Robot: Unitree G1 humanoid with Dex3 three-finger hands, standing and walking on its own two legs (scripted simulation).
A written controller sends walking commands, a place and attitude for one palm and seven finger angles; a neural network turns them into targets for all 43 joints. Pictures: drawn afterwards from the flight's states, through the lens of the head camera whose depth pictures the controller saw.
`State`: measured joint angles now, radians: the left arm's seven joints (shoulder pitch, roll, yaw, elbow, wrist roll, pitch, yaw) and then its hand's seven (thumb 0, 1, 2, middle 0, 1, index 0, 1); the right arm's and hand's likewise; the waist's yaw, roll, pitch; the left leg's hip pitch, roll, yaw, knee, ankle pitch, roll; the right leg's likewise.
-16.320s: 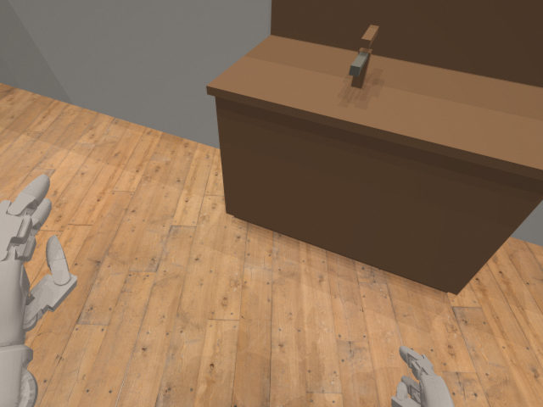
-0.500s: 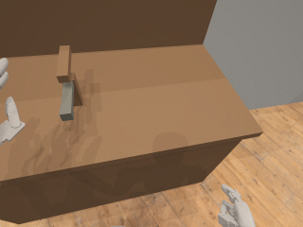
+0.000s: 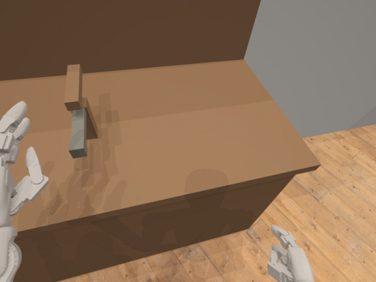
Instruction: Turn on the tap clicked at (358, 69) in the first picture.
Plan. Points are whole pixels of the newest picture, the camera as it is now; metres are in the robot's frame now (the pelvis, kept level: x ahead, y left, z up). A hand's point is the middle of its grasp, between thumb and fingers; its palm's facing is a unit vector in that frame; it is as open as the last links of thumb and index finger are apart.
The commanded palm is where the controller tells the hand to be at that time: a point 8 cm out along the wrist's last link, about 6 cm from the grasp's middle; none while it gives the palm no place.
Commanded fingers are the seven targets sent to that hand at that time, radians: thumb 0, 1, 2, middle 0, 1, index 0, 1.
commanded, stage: come to a stop and stand still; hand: left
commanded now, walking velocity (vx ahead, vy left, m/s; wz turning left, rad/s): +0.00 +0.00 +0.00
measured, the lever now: (78, 148) +0.34 +0.27 +0.07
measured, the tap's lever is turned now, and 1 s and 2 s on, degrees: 0 0 0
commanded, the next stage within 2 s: look again from close up in 0.18 s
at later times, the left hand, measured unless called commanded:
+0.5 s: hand (40, 183) +0.22 +0.25 +0.16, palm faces +0.39 -0.84 -0.37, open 7.4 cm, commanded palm +0.16 +0.28 +0.17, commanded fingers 0.00 0.90 0.90 -0.20 -0.30 -0.20 -0.30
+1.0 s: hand (58, 210) +0.19 +0.22 +0.14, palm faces +0.36 -0.85 -0.37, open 7.4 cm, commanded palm +0.14 +0.27 +0.17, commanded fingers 0.00 0.90 0.90 -0.20 -0.30 -0.20 -0.30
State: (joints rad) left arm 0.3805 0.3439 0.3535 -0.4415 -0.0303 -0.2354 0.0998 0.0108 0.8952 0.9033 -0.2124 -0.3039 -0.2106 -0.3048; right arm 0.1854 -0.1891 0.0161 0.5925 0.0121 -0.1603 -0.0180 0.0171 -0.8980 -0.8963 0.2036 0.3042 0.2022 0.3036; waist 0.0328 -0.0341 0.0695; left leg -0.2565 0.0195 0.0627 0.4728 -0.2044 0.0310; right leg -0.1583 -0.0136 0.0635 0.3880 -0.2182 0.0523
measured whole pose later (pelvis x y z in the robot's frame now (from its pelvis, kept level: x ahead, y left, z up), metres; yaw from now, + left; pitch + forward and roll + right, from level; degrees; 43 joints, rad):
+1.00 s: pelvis -0.02 -0.03 -0.01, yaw +3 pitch -2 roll +0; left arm 0.39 0.37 0.31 -0.42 -0.08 -0.04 0.04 0.01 0.90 0.90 -0.21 -0.30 -0.21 -0.30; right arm 0.14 -0.23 0.03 0.59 -0.01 -0.15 -0.01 0.02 -0.90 -0.90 0.20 0.30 0.20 0.30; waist 0.04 0.00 0.01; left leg -0.34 0.02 0.01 0.60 -0.23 -0.01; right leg -0.27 -0.02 -0.02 0.62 -0.32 0.01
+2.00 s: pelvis +0.00 -0.06 -0.02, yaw +6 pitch -1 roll +0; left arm 0.48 0.28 0.27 -0.47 -0.21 0.02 0.08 0.01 0.90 0.90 -0.21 -0.30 -0.21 -0.30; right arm 0.19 -0.23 0.05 0.64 0.03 -0.27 -0.10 0.02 -0.90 -0.90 0.20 0.30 0.20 0.30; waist 0.09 0.06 -0.06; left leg -0.38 0.03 -0.06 0.68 -0.29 -0.04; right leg -0.27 0.00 -0.09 0.68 -0.39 -0.03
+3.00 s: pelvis +0.00 -0.05 -0.02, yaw +6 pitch -1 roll -1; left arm 0.53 0.24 0.23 -0.54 -0.25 0.10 0.11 0.01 0.90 0.90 -0.21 -0.30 -0.21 -0.30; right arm 0.20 -0.24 0.06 0.65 0.03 -0.28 -0.10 0.02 -0.90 -0.90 0.20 0.30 0.20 0.30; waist 0.09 0.06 -0.06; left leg -0.36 0.03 -0.07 0.68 -0.29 -0.04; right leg -0.25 0.00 -0.09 0.66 -0.39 -0.03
